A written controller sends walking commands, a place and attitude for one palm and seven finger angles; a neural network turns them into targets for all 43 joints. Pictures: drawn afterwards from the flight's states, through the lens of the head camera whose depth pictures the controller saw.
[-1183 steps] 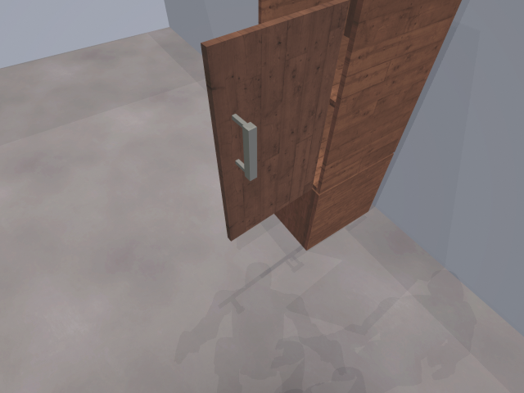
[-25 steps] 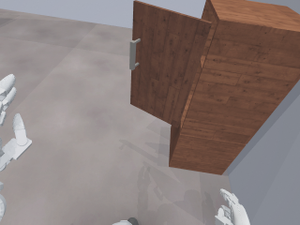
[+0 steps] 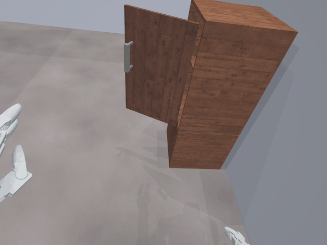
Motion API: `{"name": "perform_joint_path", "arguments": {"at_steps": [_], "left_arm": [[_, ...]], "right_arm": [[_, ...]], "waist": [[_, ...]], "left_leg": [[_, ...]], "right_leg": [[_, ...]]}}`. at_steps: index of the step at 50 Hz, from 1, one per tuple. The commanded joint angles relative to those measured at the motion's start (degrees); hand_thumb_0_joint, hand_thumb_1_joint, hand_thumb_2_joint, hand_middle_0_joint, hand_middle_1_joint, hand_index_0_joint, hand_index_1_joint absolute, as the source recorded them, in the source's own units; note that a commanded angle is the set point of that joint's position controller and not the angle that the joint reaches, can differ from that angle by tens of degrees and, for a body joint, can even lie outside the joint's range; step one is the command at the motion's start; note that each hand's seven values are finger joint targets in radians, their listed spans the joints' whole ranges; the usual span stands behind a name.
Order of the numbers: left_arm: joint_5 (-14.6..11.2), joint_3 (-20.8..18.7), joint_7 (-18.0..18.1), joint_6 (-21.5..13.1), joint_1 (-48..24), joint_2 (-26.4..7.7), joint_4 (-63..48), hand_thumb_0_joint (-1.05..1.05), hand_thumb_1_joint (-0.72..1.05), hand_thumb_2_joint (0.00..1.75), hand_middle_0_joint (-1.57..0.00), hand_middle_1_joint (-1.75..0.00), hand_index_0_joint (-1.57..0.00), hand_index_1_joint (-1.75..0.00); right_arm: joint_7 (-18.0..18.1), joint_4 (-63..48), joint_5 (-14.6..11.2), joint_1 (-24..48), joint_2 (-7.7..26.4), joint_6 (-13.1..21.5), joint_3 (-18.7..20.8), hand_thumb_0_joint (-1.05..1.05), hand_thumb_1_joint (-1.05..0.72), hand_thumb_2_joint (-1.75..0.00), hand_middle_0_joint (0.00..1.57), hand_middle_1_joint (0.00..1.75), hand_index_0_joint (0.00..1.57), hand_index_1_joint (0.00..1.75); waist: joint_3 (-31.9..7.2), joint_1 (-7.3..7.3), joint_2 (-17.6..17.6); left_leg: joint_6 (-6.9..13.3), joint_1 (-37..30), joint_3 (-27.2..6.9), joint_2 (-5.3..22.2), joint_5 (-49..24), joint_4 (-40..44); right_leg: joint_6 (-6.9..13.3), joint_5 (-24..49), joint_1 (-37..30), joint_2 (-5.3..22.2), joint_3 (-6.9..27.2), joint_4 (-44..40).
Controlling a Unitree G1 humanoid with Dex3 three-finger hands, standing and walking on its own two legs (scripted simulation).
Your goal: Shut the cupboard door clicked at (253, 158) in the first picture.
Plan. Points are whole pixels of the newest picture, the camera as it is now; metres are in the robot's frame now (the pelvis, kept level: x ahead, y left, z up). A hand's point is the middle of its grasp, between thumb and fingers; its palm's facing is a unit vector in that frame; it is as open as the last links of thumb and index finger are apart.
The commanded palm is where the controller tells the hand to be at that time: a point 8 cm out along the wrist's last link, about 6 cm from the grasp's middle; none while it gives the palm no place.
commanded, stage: stop stepping back and stand still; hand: left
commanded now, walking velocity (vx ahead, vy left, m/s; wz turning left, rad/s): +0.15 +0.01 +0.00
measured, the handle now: (129, 56) +0.96 +0.18 +0.01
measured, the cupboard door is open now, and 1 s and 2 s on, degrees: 65 65 65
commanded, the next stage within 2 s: let the arm hang, fingers relaxed in 0.70 s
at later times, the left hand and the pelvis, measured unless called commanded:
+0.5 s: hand (1, 172) +0.20 +0.29 +0.16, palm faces +0.49 -0.73 -0.47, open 7.4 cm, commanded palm +0.12 +0.32 +0.16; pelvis +0.00 +0.02 -0.03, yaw +3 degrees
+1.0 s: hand out of the picture +0.13 +0.27 -0.12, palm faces +0.07 -0.94 -0.33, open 7.4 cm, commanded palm none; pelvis -0.02 +0.05 -0.03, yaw +5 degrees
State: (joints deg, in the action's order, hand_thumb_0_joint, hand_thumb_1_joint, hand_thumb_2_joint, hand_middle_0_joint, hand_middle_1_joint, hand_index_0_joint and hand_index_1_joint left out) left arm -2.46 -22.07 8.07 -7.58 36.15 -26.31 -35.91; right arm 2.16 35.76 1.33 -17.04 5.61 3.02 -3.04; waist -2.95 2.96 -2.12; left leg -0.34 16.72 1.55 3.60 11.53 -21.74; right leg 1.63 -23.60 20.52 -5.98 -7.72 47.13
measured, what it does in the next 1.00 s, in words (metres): steps on the spot: right foot, then left foot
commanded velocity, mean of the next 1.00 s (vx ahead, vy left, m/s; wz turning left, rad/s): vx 0.01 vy -0.01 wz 0.00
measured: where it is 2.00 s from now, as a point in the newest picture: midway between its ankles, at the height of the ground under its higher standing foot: outside the picture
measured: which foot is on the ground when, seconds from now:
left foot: down 0.00-0.08, up 0.10-0.36, down 0.38-1.00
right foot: up 0.00-0.08, down 0.10-1.00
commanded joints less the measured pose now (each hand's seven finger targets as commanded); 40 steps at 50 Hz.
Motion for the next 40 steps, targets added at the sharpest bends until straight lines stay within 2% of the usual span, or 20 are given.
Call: {"name": "perform_joint_path", "arguments": {"at_steps": [1,2,3,4,5,6,7,9,13,16,17,19,21,23,25,27,30,33,39,40], "left_arm": [[-1.0,-11.1,2.4,-1.8,-4.1,-12.0,-6.0,0.00,0.90,0.90,-0.20,-0.30,-0.20,-0.30],[-1.0,-11.4,2.3,-0.9,-2.7,-12.1,-2.7,0.00,0.90,0.90,-0.20,-0.30,-0.20,-0.30],[-1.0,-10.6,2.1,-0.8,-5.6,-11.6,-2.7,0.00,0.90,0.90,-0.20,-0.30,-0.20,-0.30],[-1.3,-13.1,2.4,-1.9,-9.7,-14.5,-3.6,0.00,0.90,0.90,-0.20,-0.30,-0.20,-0.30],[-1.3,-16.0,3.0,-4.0,-14.1,-16.9,-4.4,0.00,0.90,0.90,-0.20,-0.30,-0.20,-0.30],[-0.8,-12.6,3.1,-4.9,-12.9,-12.3,1.1,0.00,0.90,0.90,-0.20,-0.30,-0.20,-0.30],[-0.3,-8.9,2.5,-4.0,-14.0,-9.8,0.3,0.00,0.90,0.90,-0.20,-0.30,-0.20,-0.30],[-0.1,-5.7,2.2,-4.3,-12.2,-6.2,3.3,0.00,0.90,0.90,-0.20,-0.30,-0.20,-0.30],[1.1,-5.0,3.3,-5.9,-19.3,-8.3,-3.0,0.00,0.90,0.90,-0.20,-0.30,-0.20,-0.30],[0.8,-7.4,4.2,-6.5,-17.9,-9.9,-7.2,0.00,0.90,0.90,-0.20,-0.30,-0.20,-0.30],[0.3,-8.8,4.2,-6.6,-16.4,-11.0,-8.1,0.00,0.90,0.90,-0.20,-0.30,-0.20,-0.30],[-0.3,-10.9,4.3,-7.1,-13.4,-10.7,-10.5,0.00,0.90,0.90,-0.20,-0.30,-0.20,-0.30],[-0.7,-11.7,3.4,-7.1,-9.3,-10.1,-7.3,0.00,0.90,0.90,-0.20,-0.30,-0.20,-0.30],[-0.3,-11.4,2.6,-7.1,-6.9,-9.0,-6.3,0.00,0.90,0.90,-0.20,-0.30,-0.20,-0.30],[-0.6,-11.4,2.6,-6.6,-3.2,-8.7,-3.8,0.00,0.90,0.90,-0.20,-0.30,-0.20,-0.30],[-0.8,-10.4,2.8,-5.7,-2.8,-8.2,-2.7,0.00,0.90,0.90,-0.20,-0.30,-0.20,-0.30],[-0.9,-11.3,3.0,-5.5,-2.3,-9.6,-4.5,0.00,0.90,0.90,-0.20,-0.30,-0.20,-0.30],[-0.7,-10.9,2.9,-4.8,-2.7,-9.7,-3.5,0.00,0.90,0.90,-0.20,-0.30,-0.20,-0.30],[-0.4,-9.5,2.8,-4.3,-6.2,-9.0,-3.1,0.00,0.90,0.90,-0.20,-0.30,-0.20,-0.30],[3.5,17.0,-5.3,4.6,-9.3,2.1,37.0,0.00,0.90,0.90,-0.20,-0.30,-0.20,-0.30]], "right_arm": [[2.3,-8.1,0.0,9.6,10.9,1.2,4.7,0.00,-0.90,-0.90,0.20,0.30,0.20,0.30],[2.3,-7.3,-0.5,8.1,10.6,1.0,4.9,0.00,-0.90,-0.90,0.20,0.30,0.20,0.30],[1.9,-6.9,-0.9,7.4,10.4,0.5,5.1,0.00,-0.90,-0.90,0.20,0.30,0.20,0.30],[1.9,-7.1,-1.1,8.3,11.8,0.5,5.4,0.00,-0.90,-0.90,0.20,0.30,0.20,0.30],[1.6,-7.1,-0.2,9.1,12.6,1.5,5.1,0.00,-0.90,-0.90,0.20,0.30,0.20,0.30],[1.6,-6.7,-1.0,7.5,11.8,2.4,5.6,0.00,-0.90,-0.90,0.20,0.30,0.20,0.30],[1.7,-6.6,-1.9,9.1,13.8,2.2,7.2,0.00,-0.90,-0.90,0.20,0.30,0.20,0.30],[2.5,-6.1,-1.6,10.5,12.8,1.5,5.7,0.00,-0.90,-0.90,0.20,0.30,0.20,0.30],[4.2,-6.3,-1.0,11.8,12.2,3.4,5.2,0.00,-0.90,-0.90,0.20,0.30,0.20,0.30],[4.6,-6.9,-0.9,10.1,12.3,4.4,5.4,0.00,-0.90,-0.90,0.20,0.30,0.20,0.30],[4.8,-7.2,-1.4,9.4,13.2,4.8,5.8,0.00,-0.90,-0.90,0.20,0.30,0.20,0.30],[4.4,-8.5,-1.7,8.2,14.7,4.7,6.4,0.00,-0.90,-0.90,0.20,0.30,0.20,0.30],[3.4,-7.8,-1.0,8.2,12.8,4.7,5.6,0.00,-0.90,-0.90,0.20,0.30,0.20,0.30],[2.5,-7.7,-1.8,8.0,13.1,5.2,5.6,0.00,-0.90,-0.90,0.20,0.30,0.20,0.30],[2.0,-8.2,-2.3,6.8,12.6,4.6,5.7,0.00,-0.90,-0.90,0.20,0.30,0.20,0.30],[1.6,-8.5,-2.8,6.9,12.4,3.8,5.9,0.00,-0.90,-0.90,0.20,0.30,0.20,0.30],[2.3,-9.4,-2.5,7.9,11.6,3.1,4.8,0.00,-0.90,-0.90,0.20,0.30,0.20,0.30],[2.8,-9.5,-2.4,8.1,11.7,2.3,4.7,0.00,-0.90,-0.90,0.20,0.30,0.20,0.30],[3.2,-9.8,-2.5,8.9,11.6,1.4,4.6,0.00,-0.90,-0.90,0.20,0.30,0.20,0.30],[-1.9,-2.5,-2.6,13.5,21.3,4.5,6.0,0.00,-0.90,-0.90,0.20,0.30,0.20,0.30]], "waist": [[-3.7,-3.05,15.3],[-4.9,-2.41,8.6],[-2.8,-2.00,-2.3],[1.4,-2.32,-8.6],[4.9,-1.40,-7.4],[0.6,-1.03,-10.2],[3.1,-1.59,-8.6],[8.4,-1.92,1.4],[8.1,-3.06,-3.6],[6.3,-2.73,0.7],[5.1,-2.35,4.1],[-2.0,-2.42,15.5],[-3.5,-2.06,18.5],[-1.8,-2.38,12.9],[-4.3,-1.59,3.3],[-7.8,-1.51,-3.7],[-8.8,-1.98,2.0],[-8.7,-1.92,1.9],[-6.6,-1.92,2.4],[-0.2,-0.62,5.3]], "left_leg": [[-2.0,11.0,-3.3,4.6,20.2,7.0],[-1.6,13.3,0.4,1.4,16.9,-4.2],[-0.9,18.1,2.4,-0.6,14.0,-20.9],[-0.6,25.5,-0.5,-1.8,13.5,-37.2],[-1.2,26.6,-2.3,0.3,10.6,-44.9],[-0.9,27.5,-5.0,2.5,12.2,-43.8],[-0.9,26.7,-4.3,1.9,8.5,-43.1],[-0.4,22.3,-2.0,3.3,6.5,-37.7],[0.6,8.0,4.8,1.1,6.0,-22.3],[0.8,-1.4,7.2,-0.8,3.5,-11.3],[1.2,-4.9,5.0,0.4,2.9,-7.1],[5.4,-13.1,-9.4,8.9,-14.3,-3.0],[7.3,-11.2,-13.7,12.5,-22.6,-1.0],[4.3,-5.5,-6.5,10.0,-18.7,-4.2],[1.2,-3.2,0.7,4.5,-19.2,-10.9],[0.0,-0.3,3.2,1.6,-17.1,-14.1],[1.0,-3.1,3.3,1.5,-19.5,-9.6],[1.4,-6.8,3.3,2.5,-26.9,-10.2],[1.1,-6.3,3.3,1.7,-21.4,-10.4],[0.9,-3.2,1.3,3.0,-28.8,-16.2]], "right_leg": [[2.5,-4.5,-24.0,-0.4,-2.1,-24.2],[4.7,-2.9,-26.3,4.6,2.9,-27.7],[9.1,-3.6,-22.5,15.9,16.0,-31.8],[14.5,-8.8,-15.3,27.1,31.2,-38.7],[15.9,-1.5,-9.8,28.6,29.4,-38.7],[12.1,-8.7,-12.8,28.1,27.8,-36.0],[12.3,-12.0,-9.5,24.6,28.8,-35.4],[11.7,-7.1,-3.1,23.7,23.1,-35.1],[8.6,-5.6,-0.2,20.4,13.9,-33.1],[6.7,-3.3,-0.7,17.5,10.9,-27.6],[5.0,2.1,-0.9,16.3,9.4,-22.2],[-0.7,12.8,0.2,8.3,3.8,-6.1],[-2.1,0.9,-0.7,6.2,4.6,-8.4],[-2.3,8.1,-7.4,6.3,4.5,-19.8],[-1.2,29.7,-12.8,9.2,8.5,-22.8],[0.2,51.6,-18.0,14.0,12.8,-19.6],[-1.5,52.6,-17.6,12.9,10.2,-17.7],[-2.6,50.4,-15.0,11.2,8.0,-18.1],[-2.0,45.4,-13.1,12.0,9.0,-21.0],[-0.7,47.7,-5.4,15.2,4.8,-12.0]]}}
